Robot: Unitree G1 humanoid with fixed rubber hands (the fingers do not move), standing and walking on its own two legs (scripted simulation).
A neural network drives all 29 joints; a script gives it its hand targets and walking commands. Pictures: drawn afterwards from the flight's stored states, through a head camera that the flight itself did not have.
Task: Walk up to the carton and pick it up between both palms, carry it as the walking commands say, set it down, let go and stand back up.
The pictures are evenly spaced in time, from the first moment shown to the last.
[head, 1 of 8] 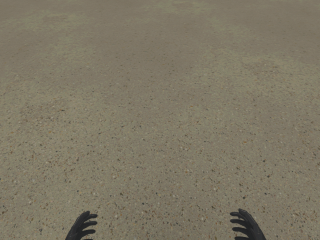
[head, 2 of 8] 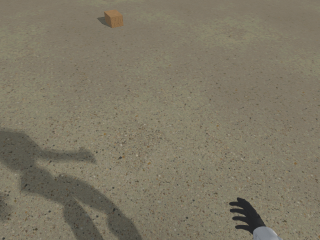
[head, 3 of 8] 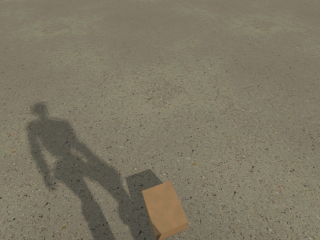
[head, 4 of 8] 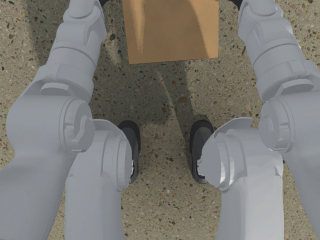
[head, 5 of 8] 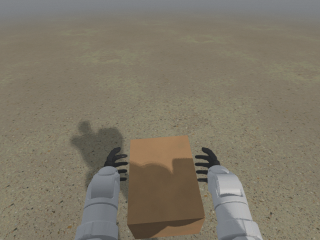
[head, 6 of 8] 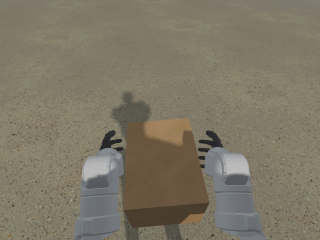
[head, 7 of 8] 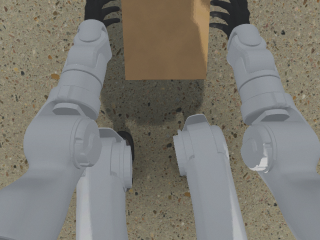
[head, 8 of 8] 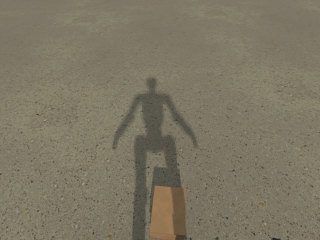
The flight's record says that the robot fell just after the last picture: no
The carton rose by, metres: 0.71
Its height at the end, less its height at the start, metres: +0.00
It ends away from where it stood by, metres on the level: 2.78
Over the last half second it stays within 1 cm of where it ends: yes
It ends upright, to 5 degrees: yes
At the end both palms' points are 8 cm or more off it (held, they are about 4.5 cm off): yes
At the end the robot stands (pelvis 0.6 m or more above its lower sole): yes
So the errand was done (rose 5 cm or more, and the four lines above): yes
